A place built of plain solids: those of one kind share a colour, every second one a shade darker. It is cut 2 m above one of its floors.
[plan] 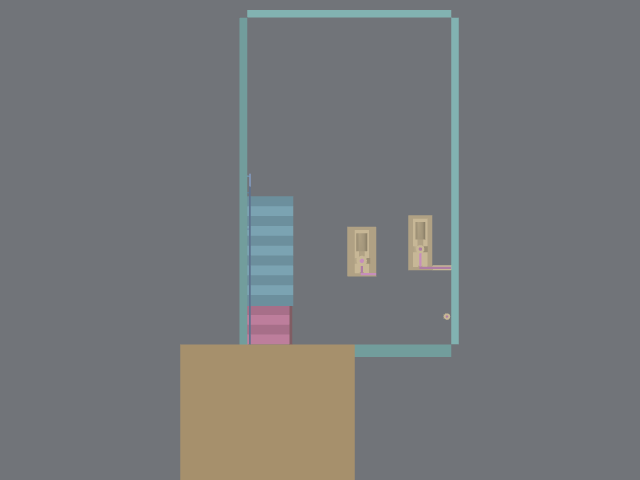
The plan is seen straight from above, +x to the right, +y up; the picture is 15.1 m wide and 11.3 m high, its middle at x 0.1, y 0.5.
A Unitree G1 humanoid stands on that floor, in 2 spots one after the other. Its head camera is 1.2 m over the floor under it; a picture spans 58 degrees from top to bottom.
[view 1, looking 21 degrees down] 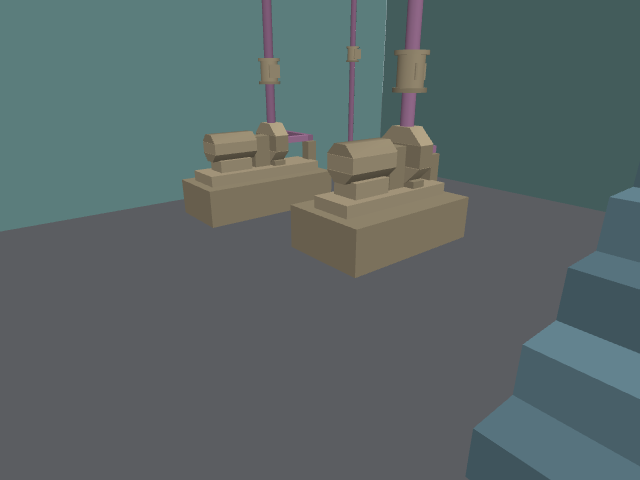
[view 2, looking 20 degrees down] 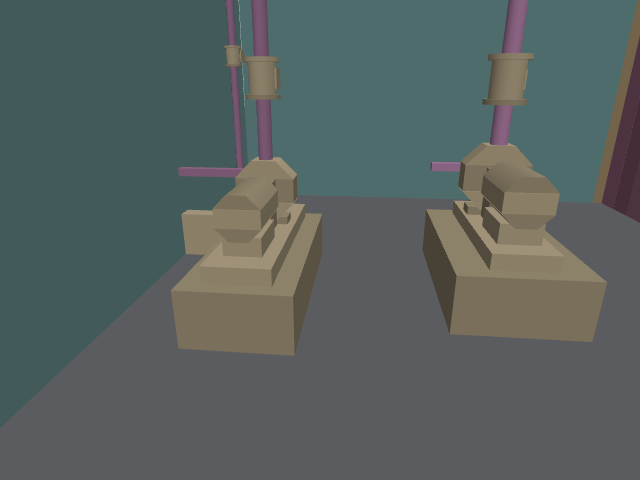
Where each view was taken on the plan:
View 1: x -1.03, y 2.53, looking -39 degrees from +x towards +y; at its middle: plant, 2.92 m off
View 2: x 1.88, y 2.77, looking -84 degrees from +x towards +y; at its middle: plant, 3.03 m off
